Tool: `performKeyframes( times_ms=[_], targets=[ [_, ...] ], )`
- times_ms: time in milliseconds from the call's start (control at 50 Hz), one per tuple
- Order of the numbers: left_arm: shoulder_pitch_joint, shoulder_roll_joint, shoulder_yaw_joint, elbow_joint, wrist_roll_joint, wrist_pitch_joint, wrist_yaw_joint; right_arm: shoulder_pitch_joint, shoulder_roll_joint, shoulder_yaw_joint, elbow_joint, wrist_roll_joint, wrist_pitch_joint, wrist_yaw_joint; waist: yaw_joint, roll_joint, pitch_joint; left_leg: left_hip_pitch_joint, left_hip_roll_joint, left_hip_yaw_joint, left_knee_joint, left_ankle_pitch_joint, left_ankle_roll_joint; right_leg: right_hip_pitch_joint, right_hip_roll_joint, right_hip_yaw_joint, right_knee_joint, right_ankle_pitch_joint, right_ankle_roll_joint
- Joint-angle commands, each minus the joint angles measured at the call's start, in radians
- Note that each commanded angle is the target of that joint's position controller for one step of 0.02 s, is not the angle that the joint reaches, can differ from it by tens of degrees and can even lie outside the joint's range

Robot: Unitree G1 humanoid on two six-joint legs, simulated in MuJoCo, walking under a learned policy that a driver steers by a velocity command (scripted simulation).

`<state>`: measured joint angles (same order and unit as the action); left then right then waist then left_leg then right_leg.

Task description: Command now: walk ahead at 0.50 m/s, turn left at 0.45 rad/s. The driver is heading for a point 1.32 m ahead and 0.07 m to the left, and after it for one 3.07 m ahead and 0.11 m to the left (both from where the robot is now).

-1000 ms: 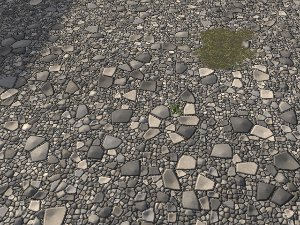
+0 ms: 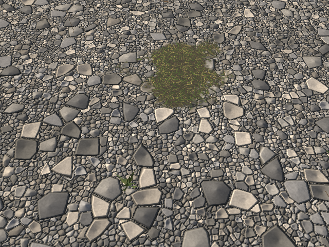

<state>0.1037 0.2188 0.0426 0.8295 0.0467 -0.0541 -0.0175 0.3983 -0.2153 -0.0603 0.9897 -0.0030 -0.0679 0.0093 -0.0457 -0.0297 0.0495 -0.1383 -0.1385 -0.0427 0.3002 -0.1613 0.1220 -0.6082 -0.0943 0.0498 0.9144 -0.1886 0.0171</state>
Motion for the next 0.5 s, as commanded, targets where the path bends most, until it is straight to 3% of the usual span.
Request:
performKeyframes(
  times_ms=[20,140,180,220,240,260,280,300,320,340,380,420,500],
  targets=[
    [-0.078,0.062,0.006,-0.085,-0.006,0.001,-0.004,0.029,-0.146,-0.031,-0.066,0.002,-0.011,-0.002,0.0,0.081,0.009,-0.035,0.248,-0.246,-0.135,0.176,0.119,-0.009,0.022,-0.043,-0.128,0.129,0.031],
    [-0.223,0.072,-0.005,-0.163,-0.021,-0.011,-0.007,0.097,-0.163,-0.039,-0.087,-0.013,0.002,-0.013,-0.052,0.109,-0.007,0.1,0.257,-0.291,-0.018,0.338,0.097,0.004,0.074,-0.039,-0.294,0.133,0.027],
    [-0.178,0.094,0.0,-0.167,-0.025,-0.021,-0.004,0.058,-0.183,-0.047,-0.11,-0.016,0.004,-0.021,-0.015,0.124,-0.019,0.087,0.265,-0.318,0.033,0.367,0.067,0.117,0.089,-0.024,-0.374,0.086,0.009],
    [-0.01,0.134,0.017,-0.123,-0.028,-0.035,0.01,-0.001,-0.209,-0.056,-0.136,-0.013,-0.001,-0.018,0.07,0.109,-0.082,0.029,0.231,-0.319,0.176,0.449,0.027,0.369,0.126,-0.038,-0.468,0.049,-0.022],
    [0.116,0.182,0.033,-0.096,-0.013,-0.05,0.025,-0.009,-0.19,-0.052,-0.146,-0.004,-0.01,-0.008,0.126,0.042,-0.167,-0.043,0.165,-0.268,0.369,0.392,0.002,0.564,0.051,0.023,-0.502,0.039,-0.057],
    [0.288,0.262,0.049,-0.093,0.011,-0.052,0.043,-0.002,-0.107,-0.03,-0.187,0.005,-0.017,-0.007,0.179,-0.084,-0.333,-0.172,0.108,-0.166,0.647,0.062,-0.013,0.789,-0.213,0.264,-0.512,-0.146,-0.102],
    [0.246,0.333,0.067,-0.089,0.017,-0.033,0.041,0.12,-0.07,-0.025,-0.218,0.035,-0.009,-0.007,0.084,-0.335,-0.377,-0.455,-0.006,-0.063,0.843,-0.424,-0.034,0.91,-0.378,0.709,-0.651,-0.218,-0.213],
    [0.181,0.217,0.052,-0.104,0.006,-0.022,0.033,0.098,-0.144,-0.031,-0.171,-0.001,0.012,-0.017,0.065,-0.124,-0.239,-0.528,0.099,-0.071,0.936,-0.332,-0.027,0.782,-0.335,0.665,-0.65,-0.341,-0.214],
    [0.127,0.13,0.029,-0.112,-0.006,-0.023,0.025,0.024,-0.138,-0.03,-0.173,-0.016,0.014,-0.004,0.067,-0.015,-0.126,-0.51,0.124,-0.069,0.913,-0.229,-0.031,0.652,-0.267,0.496,-0.665,-0.271,-0.192],
    [0.109,0.102,0.019,-0.102,-0.004,-0.027,0.02,-0.011,-0.113,-0.026,-0.183,-0.019,0.014,0.005,0.054,0.002,-0.077,-0.481,0.146,-0.066,0.875,-0.179,-0.041,0.569,-0.217,0.366,-0.685,-0.113,-0.176],
    [0.139,0.095,0.014,-0.069,-0.01,-0.042,0.018,-0.027,-0.098,-0.022,-0.188,-0.037,0.03,0.022,0.037,-0.067,-0.053,-0.438,0.164,-0.057,0.825,-0.154,-0.058,0.504,-0.146,0.211,-0.707,0.085,-0.155],
    [0.188,0.106,0.017,-0.04,-0.022,-0.064,0.01,-0.039,-0.096,-0.02,-0.195,-0.037,0.041,0.029,0.03,-0.074,-0.071,-0.441,0.149,-0.054,0.809,-0.135,-0.066,0.517,-0.137,0.154,-0.708,0.252,-0.167],
    [0.247,0.124,0.022,-0.002,-0.033,-0.07,0.006,-0.181,-0.096,-0.011,-0.24,-0.042,0.043,0.04,0.042,-0.054,-0.031,-0.551,0.164,-0.039,0.707,-0.032,-0.09,0.547,-0.137,0.073,-0.757,0.306,-0.194]
  ],
)
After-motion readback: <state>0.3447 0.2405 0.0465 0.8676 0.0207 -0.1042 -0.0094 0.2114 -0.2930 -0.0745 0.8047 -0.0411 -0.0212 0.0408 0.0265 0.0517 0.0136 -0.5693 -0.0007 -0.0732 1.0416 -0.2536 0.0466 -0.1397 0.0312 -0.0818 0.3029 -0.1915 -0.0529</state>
